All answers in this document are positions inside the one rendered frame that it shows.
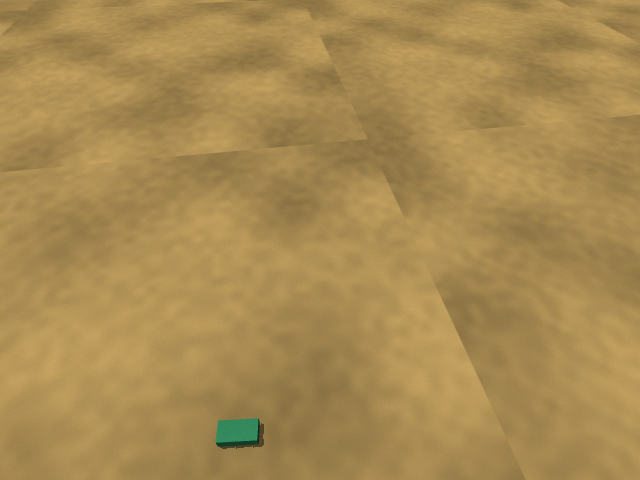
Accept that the small box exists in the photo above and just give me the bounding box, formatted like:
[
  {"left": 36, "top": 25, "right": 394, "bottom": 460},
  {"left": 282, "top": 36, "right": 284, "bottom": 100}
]
[{"left": 215, "top": 418, "right": 260, "bottom": 447}]

